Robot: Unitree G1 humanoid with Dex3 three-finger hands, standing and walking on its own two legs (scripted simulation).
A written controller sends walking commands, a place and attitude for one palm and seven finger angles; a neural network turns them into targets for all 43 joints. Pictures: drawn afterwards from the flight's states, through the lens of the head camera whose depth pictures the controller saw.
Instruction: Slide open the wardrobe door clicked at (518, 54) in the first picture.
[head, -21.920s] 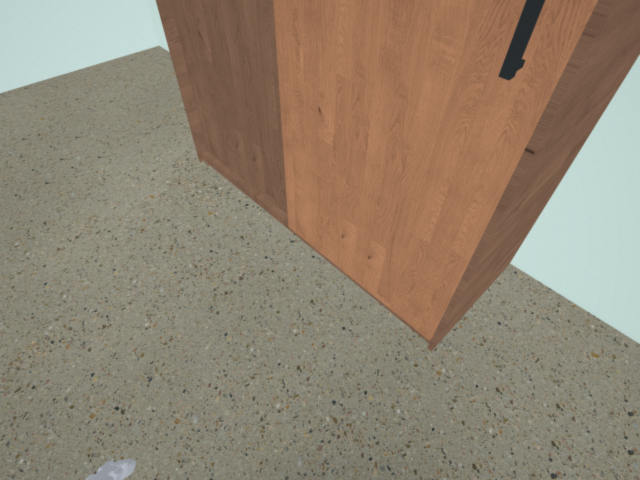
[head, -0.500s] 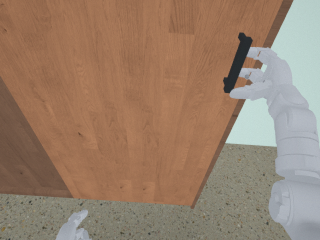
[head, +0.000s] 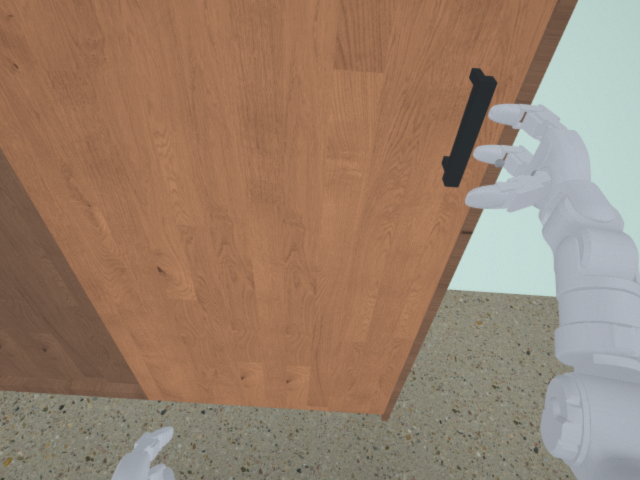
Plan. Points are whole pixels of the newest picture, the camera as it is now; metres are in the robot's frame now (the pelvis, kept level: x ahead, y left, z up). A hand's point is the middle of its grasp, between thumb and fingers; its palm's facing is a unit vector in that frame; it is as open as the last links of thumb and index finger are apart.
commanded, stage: slide the fingers in behind the handle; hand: right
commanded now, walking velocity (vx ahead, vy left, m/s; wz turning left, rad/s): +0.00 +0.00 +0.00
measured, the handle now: (463, 129) +0.49 -0.14 +0.24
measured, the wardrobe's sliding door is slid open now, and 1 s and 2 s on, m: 0.00 0.00 0.00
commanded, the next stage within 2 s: move the hooked fingers beside the handle in 0.34 s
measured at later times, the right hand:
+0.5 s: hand (487, 157) +0.42 -0.15 +0.25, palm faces +0.03 +1.00 -0.02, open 13.9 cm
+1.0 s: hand (482, 157) +0.43 -0.15 +0.24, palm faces +0.00 +1.00 -0.01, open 14.0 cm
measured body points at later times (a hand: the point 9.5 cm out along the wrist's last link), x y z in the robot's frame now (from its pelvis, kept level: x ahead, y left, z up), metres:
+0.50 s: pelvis +0.00 +0.00 +0.00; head -0.02 +0.01 +0.45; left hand +0.16 +0.22 -0.10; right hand +0.41 -0.20 +0.25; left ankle -0.01 +0.10 -0.74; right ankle +0.00 -0.11 -0.74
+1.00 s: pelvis +0.00 +0.00 +0.00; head -0.02 +0.01 +0.45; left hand +0.15 +0.23 -0.10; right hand +0.42 -0.20 +0.25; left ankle -0.01 +0.10 -0.74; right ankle +0.00 -0.11 -0.74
